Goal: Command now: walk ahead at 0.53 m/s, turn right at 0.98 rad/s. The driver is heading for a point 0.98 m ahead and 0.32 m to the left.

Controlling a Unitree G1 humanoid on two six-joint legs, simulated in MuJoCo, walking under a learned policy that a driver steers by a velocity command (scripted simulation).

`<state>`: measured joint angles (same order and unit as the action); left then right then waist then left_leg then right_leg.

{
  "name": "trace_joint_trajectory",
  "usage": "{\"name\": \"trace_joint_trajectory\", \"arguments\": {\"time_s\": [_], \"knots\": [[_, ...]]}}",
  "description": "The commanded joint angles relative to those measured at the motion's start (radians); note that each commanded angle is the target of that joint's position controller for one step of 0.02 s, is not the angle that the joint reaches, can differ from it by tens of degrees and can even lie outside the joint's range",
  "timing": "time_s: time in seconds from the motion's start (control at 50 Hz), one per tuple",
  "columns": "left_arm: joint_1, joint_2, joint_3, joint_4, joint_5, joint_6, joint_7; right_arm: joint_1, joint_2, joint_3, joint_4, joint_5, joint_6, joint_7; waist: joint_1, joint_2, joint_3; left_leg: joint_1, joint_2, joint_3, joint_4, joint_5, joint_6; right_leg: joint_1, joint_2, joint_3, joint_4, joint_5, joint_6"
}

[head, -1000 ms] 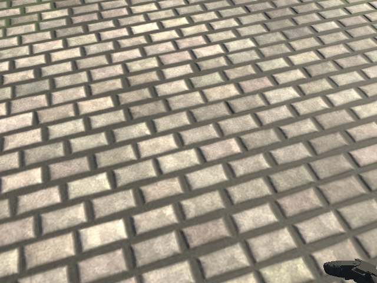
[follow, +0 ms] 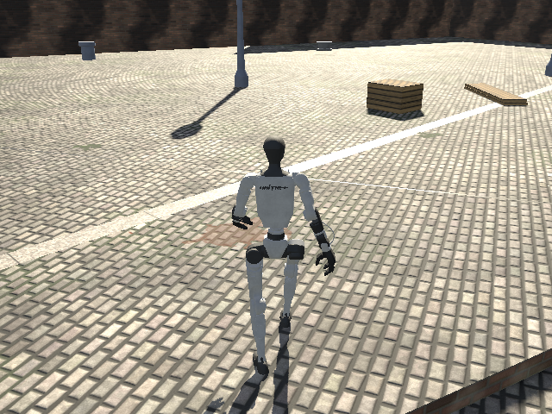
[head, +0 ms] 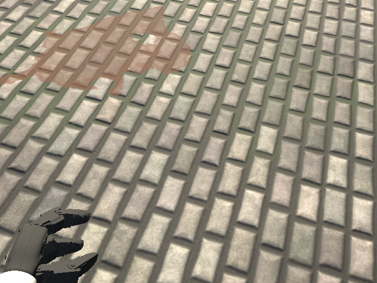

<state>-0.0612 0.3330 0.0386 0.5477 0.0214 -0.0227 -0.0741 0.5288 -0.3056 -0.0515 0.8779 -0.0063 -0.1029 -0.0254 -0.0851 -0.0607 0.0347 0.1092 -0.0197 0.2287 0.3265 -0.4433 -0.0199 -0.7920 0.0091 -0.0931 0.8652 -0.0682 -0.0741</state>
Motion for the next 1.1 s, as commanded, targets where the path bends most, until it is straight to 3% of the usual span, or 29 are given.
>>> {"name": "trace_joint_trajectory", "arguments": {"time_s": [0.02, 0.04, 0.06, 0.08, 0.1, 0.12, 0.14, 0.16, 0.18, 0.22, 0.28, 0.42, 0.5, 0.52, 0.54, 0.56, 0.58, 0.6, 0.62, 0.64, 0.7, 0.78, 0.94, 1.0, 1.02, 1.04, 1.06, 1.08, 1.1], "knots": [[0.249, 0.088, 0.037, 0.013, -0.074, -0.032, -0.012, -0.282, -0.27, -0.063, -0.182, 0.034, -0.028, -0.062, 0.239, 0.23, -0.091, -0.339, 0.18, -0.07, 0.215, 1.449, -0.067, 0.591, 0.111, -0.044, -0.161, 0.106, -0.018], [0.422, 0.155, 0.075, 0.063, -0.064, -0.026, -0.005, -0.307, -0.262, -0.065, -0.202, 0.035, -0.023, -0.071, 0.312, 0.216, -0.18, -0.412, 0.178, -0.087, 0.441, 1.392, -0.079, 0.821, 0.109, 0.015, -0.198, 0.174, -0.064], [0.522, 0.159, 0.085, 0.107, -0.059, -0.015, 0.013, -0.286, -0.184, -0.048, -0.203, 0.044, -0.021, -0.064, 0.327, 0.056, -0.187, -0.578, 0.082, -0.092, 0.796, 0.584, -0.095, 1.026, 0.005, 0.172, -0.339, 0.388, -0.13], [0.464, 0.174, 0.07, 0.083, -0.031, -0.013, 0.053, -0.249, -0.068, -0.008, -0.229, -0.007, -0.018, -0.041, 0.261, -0.177, -0.21, -0.717, -0.018, -0.101, 1.171, -0.19, -0.061, 1.104, -0.116, 0.306, -0.296, 0.825, -0.166], [0.381, 0.187, 0.044, 0.003, 0.029, -0.027, 0.064, -0.06, -0.044, 0.016, -0.231, -0.014, -0.028, -0.013, 0.148, -0.186, -0.437, -0.789, 0.015, -0.309, 1.356, -0.314, -0.049, 1.234, -0.35, 0.604, -0.19, 1.36, -0.343], [0.34, 0.132, 0.042, -0.007, 0.055, -0.024, 0.064, -0.069, -0.153, 0.01, -0.239, 0.033, -0.026, 0.006, 0.187, -0.071, -0.599, -0.848, 0.025, -0.403, 1.387, -0.2, -0.045, 1.277, -0.441, 0.709, -0.306, 1.05, -0.458], [0.283, 0.108, 0.036, -0.002, 0.024, -0.026, 0.057, -0.081, -0.178, 0.001, -0.208, 0.047, -0.012, 0.01, 0.143, 0.096, -0.485, -0.853, 0.078, -0.371, 1.289, -0.132, -0.043, 1.108, -0.374, 0.655, -0.366, 0.766, -0.422], [0.22, 0.076, 0.025, 0.001, -0.013, -0.035, 0.054, -0.102, -0.168, -0.003, -0.2, 0.038, 0.008, -0.001, 0.097, 0.194, -0.367, -0.834, 0.122, -0.349, 1.201, -0.066, -0.051, 0.911, -0.334, 0.598, -0.41, 0.575, -0.368], [0.195, 0.053, 0.013, 0.017, -0.026, -0.047, 0.049, -0.117, -0.151, -0.003, -0.186, 0.033, 0.03, -0.016, 0.068, 0.231, -0.259, -0.767, 0.139, -0.348, 1.137, -0.055, -0.064, 0.716, -0.313, 0.541, -0.446, 0.559, -0.333], [0.17, 0.023, 0.003, 0.078, -0.008, -0.064, 0.045, -0.11, -0.106, -0.002, -0.181, 0.04, 0.062, -0.027, 0.019, 0.158, -0.137, -0.625, 0.154, -0.358, 0.97, -0.04, -0.074, 0.424, -0.264, 0.371, -0.497, 0.565, -0.278], [0.165, 0.058, 0.024, 0.129, 0.005, -0.059, 0.066, -0.155, -0.043, 0.002, -0.2, 0.021, 0.054, -0.024, 0.028, 0.044, -0.141, -0.634, 0.128, -0.299, 0.779, 0.156, -0.079, 0.438, -0.192, 0.168, -0.518, 0.667, -0.218], [0.16, 0.041, 0.036, 0.155, -0.017, 0.002, 0.111, -0.319, -0.039, -0.013, -0.275, 0.025, 0.074, 0.021, 0.105, -0.04, -0.128, -0.68, 0.118, -0.224, 0.465, 0.346, -0.042, 0.629, -0.225, 0.039, -0.486, 0.383, -0.14], [0.143, 0.051, 0.052, 0.159, -0.044, 0.015, 0.122, -0.251, -0.059, -0.039, -0.29, 0.016, 0.079, 0.054, 0.055, -0.034, -0.123, -0.556, 0.063, -0.169, 0.259, 0.31, 0.042, 0.664, -0.26, 0.011, -0.318, 0.369, -0.057], [0.175, 0.037, 0.052, 0.165, -0.04, 0.012, 0.122, -0.169, -0.102, -0.062, -0.268, 0.009, 0.077, 0.047, 0.029, 0.035, -0.147, -0.418, 0.031, -0.194, 0.183, 0.456, 0.084, 0.611, -0.197, -0.029, -0.164, 0.331, -0.007], [0.185, 0.024, 0.049, 0.13, -0.003, 0.007, 0.118, -0.11, -0.237, -0.102, -0.281, -0.001, 0.073, 0.029, 0.027, 0.297, -0.153, -0.238, 0.207, -0.505, 0.155, 1.037, 0.184, 0.371, -0.066, -0.077, 0.149, -0.043, 0.088], [0.184, -0.011, 0.031, 0.093, 0.016, 0.004, 0.104, -0.091, -0.272, -0.099, -0.301, -0.037, 0.066, 0.03, 0.055, 0.435, -0.303, -0.015, 0.37, -0.887, 0.098, 1.109, 0.387, 0.094, 0.112, 0.076, 0.406, -0.593, 0.127], [0.184, 0.028, 0.037, 0.116, -0.009, 0.003, 0.093, -0.126, -0.224, -0.091, -0.329, -0.033, 0.065, 0.038, 0.027, 0.277, -0.389, 0.01, 0.357, -0.859, 0.077, 0.904, 0.377, 0.081, 0.063, 0.226, 0.498, -0.571, 0.108], [0.153, 0.038, 0.041, 0.117, -0.027, 0.006, 0.093, -0.2, -0.192, -0.085, -0.343, -0.013, 0.067, 0.035, 0.047, 0.194, -0.318, -0.066, 0.304, -0.771, 0.073, 0.749, 0.325, 0.058, 0.041, 0.229, 0.481, -0.483, 0.094], [0.132, 0.027, 0.041, 0.127, -0.021, 0.012, 0.102, -0.254, -0.162, -0.079, -0.354, 0.016, 0.079, 0.025, 0.068, 0.103, -0.236, -0.157, 0.25, -0.7, 0.056, 0.623, 0.273, 0.047, 0.019, 0.223, 0.422, -0.41, 0.097], [0.112, 0.036, 0.046, 0.121, -0.013, 0.018, 0.112, -0.295, -0.142, -0.073, -0.367, 0.032, 0.094, 0.013, 0.085, 0.102, -0.195, -0.243, 0.216, -0.662, 0.039, 0.535, 0.243, 0.071, 0.004, 0.223, 0.346, -0.356, 0.101], [0.104, 0.012, 0.045, 0.129, -0.021, 0.022, 0.111, -0.315, -0.134, -0.073, -0.387, 0.015, 0.119, -0.012, 0.101, 0.166, -0.187, -0.308, 0.146, -0.636, 0.026, 0.48, 0.205, 0.149, 0.043, 0.215, 0.202, -0.279, 0.122], [0.081, 0.008, 0.045, 0.14, -0.026, 0.018, 0.116, -0.306, -0.156, -0.085, -0.395, 0.018, 0.132, -0.035, 0.086, 0.193, -0.201, -0.276, 0.131, -0.693, 0.037, 0.407, 0.191, 0.162, 0.066, 0.252, 0.044, -0.248, 0.143], [0.063, 0.036, 0.06, 0.15, -0.033, -0.014, 0.096, -0.346, -0.167, -0.092, -0.428, 0.017, 0.159, -0.029, 0.056, 0.245, -0.161, -0.306, 0.091, -0.829, 0.067, 0.352, 0.19, 0.304, 0.08, 0.277, -0.189, -0.237, 0.13], [0.139, 0.062, 0.077, 0.17, -0.037, -0.026, 0.084, -0.394, -0.167, -0.09, -0.444, 0.029, 0.164, -0.02, 0.094, 0.239, -0.154, -0.362, 0.043, -0.86, 0.11, 0.339, 0.159, 0.485, 0.067, 0.257, -0.409, -0.156, 0.11], [0.174, 0.081, 0.087, 0.181, -0.035, -0.025, 0.084, -0.393, -0.148, -0.084, -0.445, 0.035, 0.165, -0.016, 0.105, 0.192, -0.159, -0.427, -0.006, -0.825, 0.17, 0.217, 0.126, 0.603, 0.009, 0.264, -0.511, -0.056, 0.09], [0.171, 0.132, 0.096, 0.167, -0.02, -0.014, 0.09, -0.301, -0.083, -0.066, -0.427, 0.03, 0.167, -0.01, 0.057, 0.007, -0.21, -0.545, -0.102, -0.69, 0.371, -0.121, 0.079, 0.756, -0.199, 0.424, -0.52, -0.004, 0.004], [0.163, 0.161, 0.096, 0.159, 0.018, -0.002, 0.091, -0.315, -0.11, -0.071, -0.458, 0.036, 0.156, -0.006, 0.043, -0.235, -0.161, -0.693, -0.198, -0.489, 0.609, -0.215, 0.03, 0.692, -0.345, 0.642, -0.581, 0.085, -0.141], [0.131, 0.113, 0.088, 0.132, 0.022, -0.007, 0.094, -0.312, -0.195, -0.092, -0.444, 0.017, 0.141, 0.001, 0.042, -0.195, -0.133, -0.725, -0.111, -0.468, 0.782, -0.156, -0.013, 0.639, -0.39, 0.677, -0.58, 0.082, -0.2], [0.085, 0.065, 0.074, 0.113, 0.007, -0.003, 0.103, -0.302, -0.215, -0.099, -0.411, 0.018, 0.141, 0.004, 0.038, -0.12, -0.107, -0.718, -0.081, -0.442, 0.851, -0.085, -0.028, 0.615, -0.331, 0.557, -0.552, 0.057, -0.174]]}}
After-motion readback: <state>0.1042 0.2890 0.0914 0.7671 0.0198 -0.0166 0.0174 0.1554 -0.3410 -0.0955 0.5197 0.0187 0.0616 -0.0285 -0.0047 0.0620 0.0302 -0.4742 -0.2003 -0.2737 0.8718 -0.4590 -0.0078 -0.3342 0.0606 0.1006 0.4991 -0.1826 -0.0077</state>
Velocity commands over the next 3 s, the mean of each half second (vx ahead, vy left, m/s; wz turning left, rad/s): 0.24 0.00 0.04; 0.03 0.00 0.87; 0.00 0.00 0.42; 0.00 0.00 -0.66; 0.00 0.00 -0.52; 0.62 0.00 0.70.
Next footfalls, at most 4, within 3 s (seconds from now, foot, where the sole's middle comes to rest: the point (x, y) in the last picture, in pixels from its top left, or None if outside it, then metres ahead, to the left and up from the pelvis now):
0.08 right None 0.27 -0.03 -0.76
0.52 left None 0.42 0.21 -0.76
1.02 right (166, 259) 0.52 0.04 -0.76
1.44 left None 0.31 0.20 -0.76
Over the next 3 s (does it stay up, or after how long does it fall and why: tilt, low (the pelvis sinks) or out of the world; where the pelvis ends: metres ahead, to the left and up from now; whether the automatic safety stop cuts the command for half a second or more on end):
stays up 0.64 0.24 -0.03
